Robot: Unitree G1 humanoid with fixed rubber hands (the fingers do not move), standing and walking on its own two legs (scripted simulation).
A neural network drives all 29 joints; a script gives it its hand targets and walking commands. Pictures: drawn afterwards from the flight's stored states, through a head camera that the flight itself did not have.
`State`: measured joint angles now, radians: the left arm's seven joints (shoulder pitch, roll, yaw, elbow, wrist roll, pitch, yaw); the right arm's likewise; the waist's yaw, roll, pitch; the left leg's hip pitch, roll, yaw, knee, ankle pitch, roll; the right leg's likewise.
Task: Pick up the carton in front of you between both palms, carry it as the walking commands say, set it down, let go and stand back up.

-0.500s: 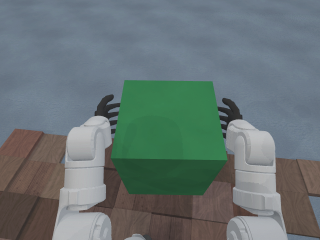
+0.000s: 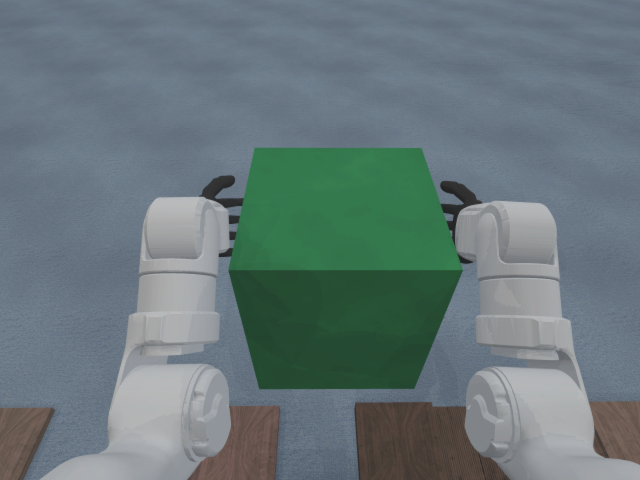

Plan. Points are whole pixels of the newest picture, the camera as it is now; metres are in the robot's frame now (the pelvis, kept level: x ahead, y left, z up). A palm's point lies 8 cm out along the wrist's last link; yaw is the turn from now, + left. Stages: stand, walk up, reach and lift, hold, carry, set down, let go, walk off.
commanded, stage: carry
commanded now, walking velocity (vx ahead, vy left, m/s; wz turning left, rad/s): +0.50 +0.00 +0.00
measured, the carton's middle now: (337, 272) +0.37 -0.02 +0.08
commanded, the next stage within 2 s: none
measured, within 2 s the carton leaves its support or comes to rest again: neither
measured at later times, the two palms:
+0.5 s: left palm (209, 103) +0.70 +0.19 +0.16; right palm (381, 104) +0.68 -0.11 +0.16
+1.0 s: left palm (265, 79) +0.95 +0.11 +0.08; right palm (392, 77) +0.96 -0.19 +0.08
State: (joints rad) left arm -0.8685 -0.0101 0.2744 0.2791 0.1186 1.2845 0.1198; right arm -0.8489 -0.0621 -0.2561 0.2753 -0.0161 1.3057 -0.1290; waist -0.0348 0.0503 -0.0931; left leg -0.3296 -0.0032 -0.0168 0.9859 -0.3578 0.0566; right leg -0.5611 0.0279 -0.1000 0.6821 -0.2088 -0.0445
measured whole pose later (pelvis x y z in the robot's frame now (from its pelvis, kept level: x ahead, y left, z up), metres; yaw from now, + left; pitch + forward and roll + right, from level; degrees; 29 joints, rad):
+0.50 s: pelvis +0.30 +0.03 +0.02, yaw +0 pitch +6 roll -2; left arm -0.83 0.05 0.24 0.02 -0.01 1.27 0.15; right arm -0.75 0.04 -0.26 -0.08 -0.07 1.28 -0.14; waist 0.00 -0.02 0.06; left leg -0.42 -0.04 0.00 0.49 0.14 0.27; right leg -0.44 0.01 0.02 1.07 -0.46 0.03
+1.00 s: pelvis +0.59 -0.04 -0.04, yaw -1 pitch +4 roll +0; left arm -0.77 0.01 0.25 0.26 0.07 1.29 0.13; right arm -0.81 -0.03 -0.22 0.29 -0.06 1.32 -0.13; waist 0.03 0.03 -0.04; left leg -0.74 0.05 -0.01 1.26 -0.33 0.02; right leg -0.37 0.09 -0.10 0.57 -0.28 -0.13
